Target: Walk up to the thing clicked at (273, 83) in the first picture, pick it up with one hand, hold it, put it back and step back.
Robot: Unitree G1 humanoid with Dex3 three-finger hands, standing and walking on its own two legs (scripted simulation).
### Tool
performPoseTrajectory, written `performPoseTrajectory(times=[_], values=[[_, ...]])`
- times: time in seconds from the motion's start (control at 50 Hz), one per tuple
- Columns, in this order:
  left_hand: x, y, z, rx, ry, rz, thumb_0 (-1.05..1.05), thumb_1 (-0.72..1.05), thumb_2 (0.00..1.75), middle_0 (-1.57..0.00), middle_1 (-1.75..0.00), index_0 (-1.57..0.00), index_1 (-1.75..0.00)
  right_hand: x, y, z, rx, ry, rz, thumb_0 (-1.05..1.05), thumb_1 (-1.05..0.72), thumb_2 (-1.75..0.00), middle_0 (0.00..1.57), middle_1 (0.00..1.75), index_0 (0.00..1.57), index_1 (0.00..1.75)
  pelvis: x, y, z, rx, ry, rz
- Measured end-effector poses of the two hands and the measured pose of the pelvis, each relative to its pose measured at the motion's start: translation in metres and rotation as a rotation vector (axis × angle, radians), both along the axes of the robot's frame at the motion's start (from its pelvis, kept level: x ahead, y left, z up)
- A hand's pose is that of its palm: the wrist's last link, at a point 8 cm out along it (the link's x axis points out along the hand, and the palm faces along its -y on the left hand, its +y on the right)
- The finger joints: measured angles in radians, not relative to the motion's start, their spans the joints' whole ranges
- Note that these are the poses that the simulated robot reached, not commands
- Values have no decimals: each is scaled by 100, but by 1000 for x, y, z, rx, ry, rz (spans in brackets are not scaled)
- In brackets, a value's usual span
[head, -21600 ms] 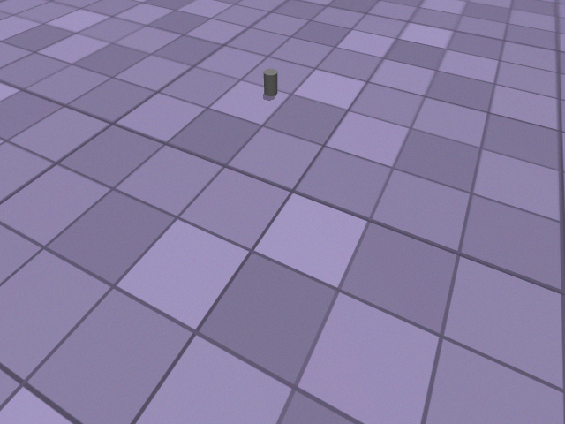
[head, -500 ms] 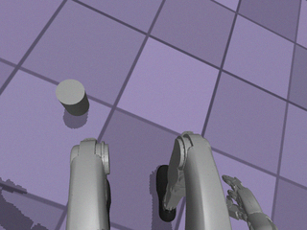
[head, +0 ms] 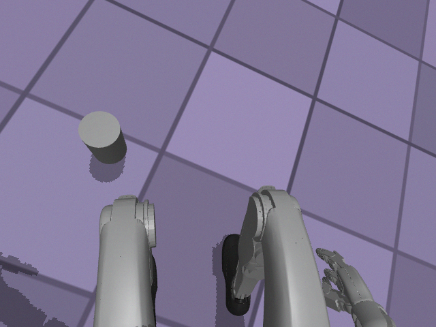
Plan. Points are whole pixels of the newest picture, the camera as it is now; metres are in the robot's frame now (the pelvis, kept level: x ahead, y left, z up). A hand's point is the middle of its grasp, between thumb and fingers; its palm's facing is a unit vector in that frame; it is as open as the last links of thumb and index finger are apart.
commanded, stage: go down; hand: left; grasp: from the side
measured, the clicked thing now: (105, 139) +0.50 +0.22 -0.30
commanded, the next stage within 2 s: approach in 0.94 s
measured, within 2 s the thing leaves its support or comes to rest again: neither
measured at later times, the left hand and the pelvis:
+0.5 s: hand out of the picture +0.39 +0.40 +0.02, palm faces +0.18 -0.98 -0.10, open 17.5 cm; pelvis +0.00 +0.00 +0.00, yaw +0 degrees
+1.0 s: hand out of the picture +0.39 +0.40 +0.02, palm faces +0.17 -0.98 -0.13, open 17.3 cm; pelvis +0.00 +0.00 +0.00, yaw +0 degrees
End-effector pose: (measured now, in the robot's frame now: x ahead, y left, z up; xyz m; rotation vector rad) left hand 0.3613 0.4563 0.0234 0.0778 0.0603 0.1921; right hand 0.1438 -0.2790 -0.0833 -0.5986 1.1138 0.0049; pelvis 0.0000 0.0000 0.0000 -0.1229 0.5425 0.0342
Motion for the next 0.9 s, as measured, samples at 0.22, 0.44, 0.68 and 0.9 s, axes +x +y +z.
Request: performPoseTrajectory(times=[0.22, 0.44, 0.68, 0.9], values=[[1, 1, 8, 7, -4, 8, -2, -61, 8, -4, -17, -9, -13, 2, 2, 3, 9, -22, -7, 1, -90, -89, 21, 30, 21, 30, -1, 0, 2, 1, 0, 1], [1, -4, 2, 20, 8, -1, -2, -61, 10, -4, -19, -9, -15, -3, 1, -1, 9, 3, -6, 1, -89, -88, 21, 30, 21, 30, -1, 0, 0, 3, -2, 1], [2, -4, 3, 29, 10, 7, -2, -61, 11, -4, -21, -9, -16, -1, 0, -2, 15, 0, -15, 1, -89, -88, 21, 30, 21, 30, 1, -2, 1, 6, 5, -1], [1, -6, -2, 39, 19, -3, -2, -59, 12, -3, -23, -8, -17, 2, -1, -5, 8, 7, -2, 1, -89, -88, 21, 30, 21, 30, 1, -2, -1, 6, 2, 1]])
